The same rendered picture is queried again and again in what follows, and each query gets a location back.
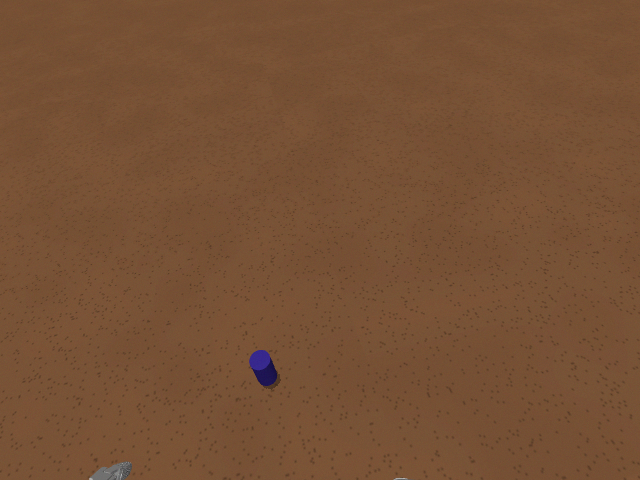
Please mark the can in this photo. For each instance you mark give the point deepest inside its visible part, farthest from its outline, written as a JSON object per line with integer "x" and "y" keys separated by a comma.
{"x": 263, "y": 368}

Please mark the left robot hand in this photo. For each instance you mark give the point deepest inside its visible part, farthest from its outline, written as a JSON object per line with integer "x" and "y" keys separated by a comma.
{"x": 119, "y": 471}

